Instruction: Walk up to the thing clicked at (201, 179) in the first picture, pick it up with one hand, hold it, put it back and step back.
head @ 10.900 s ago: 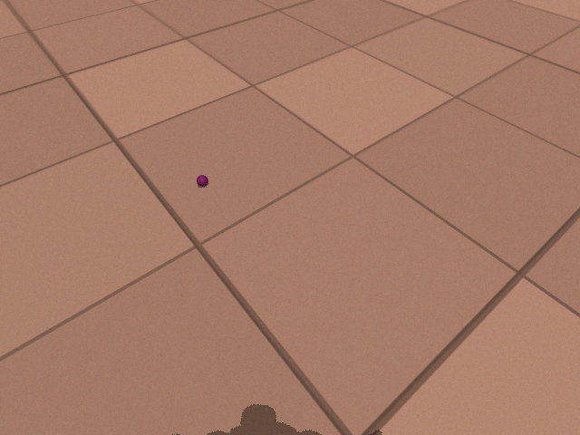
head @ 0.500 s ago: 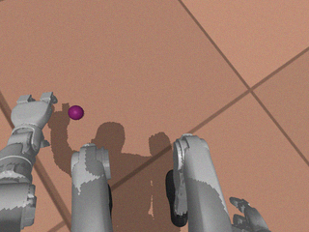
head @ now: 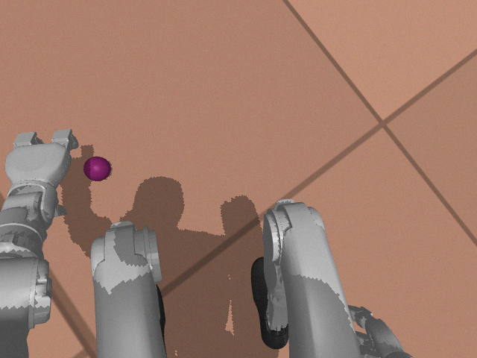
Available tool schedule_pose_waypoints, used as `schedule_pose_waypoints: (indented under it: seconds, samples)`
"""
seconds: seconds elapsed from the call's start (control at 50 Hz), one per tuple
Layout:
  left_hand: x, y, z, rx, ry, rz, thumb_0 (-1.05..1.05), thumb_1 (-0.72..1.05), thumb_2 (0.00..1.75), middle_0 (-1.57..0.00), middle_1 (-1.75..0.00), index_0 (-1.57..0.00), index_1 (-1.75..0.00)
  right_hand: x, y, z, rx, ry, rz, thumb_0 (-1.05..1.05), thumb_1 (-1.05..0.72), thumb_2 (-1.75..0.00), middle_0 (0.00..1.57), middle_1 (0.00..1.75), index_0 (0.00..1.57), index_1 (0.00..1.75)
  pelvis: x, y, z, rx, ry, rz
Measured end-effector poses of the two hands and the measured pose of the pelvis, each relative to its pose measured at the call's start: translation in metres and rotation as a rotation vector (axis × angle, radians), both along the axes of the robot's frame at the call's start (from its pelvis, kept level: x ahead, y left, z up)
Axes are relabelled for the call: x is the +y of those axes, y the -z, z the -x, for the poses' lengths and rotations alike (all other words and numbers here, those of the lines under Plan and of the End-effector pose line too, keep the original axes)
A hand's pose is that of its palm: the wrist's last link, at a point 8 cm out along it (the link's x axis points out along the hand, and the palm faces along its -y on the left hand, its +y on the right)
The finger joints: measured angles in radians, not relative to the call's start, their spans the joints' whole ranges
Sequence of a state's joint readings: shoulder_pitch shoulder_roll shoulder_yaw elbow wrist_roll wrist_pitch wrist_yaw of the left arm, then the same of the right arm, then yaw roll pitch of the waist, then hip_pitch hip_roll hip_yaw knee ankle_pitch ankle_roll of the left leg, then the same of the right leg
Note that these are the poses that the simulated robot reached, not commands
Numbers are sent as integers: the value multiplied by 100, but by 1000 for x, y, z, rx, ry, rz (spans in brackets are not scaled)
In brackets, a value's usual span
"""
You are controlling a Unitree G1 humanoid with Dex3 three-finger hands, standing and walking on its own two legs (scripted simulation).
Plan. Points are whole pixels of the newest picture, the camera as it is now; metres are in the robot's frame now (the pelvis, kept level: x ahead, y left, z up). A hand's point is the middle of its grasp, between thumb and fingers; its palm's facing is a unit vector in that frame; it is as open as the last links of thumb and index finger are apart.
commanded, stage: rise first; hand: left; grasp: from above
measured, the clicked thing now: (97, 168) +0.48 +0.24 -0.31
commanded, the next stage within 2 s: none
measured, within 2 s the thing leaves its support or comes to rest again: neither
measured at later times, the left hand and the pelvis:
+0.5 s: hand (60, 180) +0.42 +0.27 -0.19, palm faces -0.46 -0.07 -0.89, open 13.3 cm; pelvis +0.00 +0.00 -0.01, yaw +0 degrees
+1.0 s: hand (57, 171) +0.44 +0.28 -0.20, palm faces -0.44 -0.07 -0.90, open 13.1 cm; pelvis +0.01 +0.00 -0.02, yaw -2 degrees
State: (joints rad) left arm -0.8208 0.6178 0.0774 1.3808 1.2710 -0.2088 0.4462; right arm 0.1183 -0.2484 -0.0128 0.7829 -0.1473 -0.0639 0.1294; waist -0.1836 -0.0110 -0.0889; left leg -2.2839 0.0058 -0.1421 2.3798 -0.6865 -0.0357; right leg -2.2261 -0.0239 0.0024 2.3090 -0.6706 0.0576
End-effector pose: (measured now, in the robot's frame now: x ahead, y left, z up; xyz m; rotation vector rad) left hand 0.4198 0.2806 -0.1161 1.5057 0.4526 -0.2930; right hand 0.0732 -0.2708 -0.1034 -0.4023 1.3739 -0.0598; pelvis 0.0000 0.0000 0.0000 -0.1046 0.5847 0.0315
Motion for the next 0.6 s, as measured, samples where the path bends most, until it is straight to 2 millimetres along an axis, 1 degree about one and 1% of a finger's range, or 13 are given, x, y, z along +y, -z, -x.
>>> schedule_pose_waypoints:
  seconds: [0.2, 0.6]
  samples:
    - [-3, 9, -7, 4, -5, 8, 1, -40, 90, -18, -94, -20, -93, -4, 2, 7, 38, 2, 4, 0, -91, -90, 20, 30, 20, 30, -1, 4, -4, 8, 3, 0]
    - [-5, 21, -12, -4, 0, 13, 0, -40, 91, -19, -94, -21, -93, -7, 6, 7, 41, -30, 11, 0, -91, -90, 20, 30, 20, 30, -1, 13, -4, -1, 6, 5]
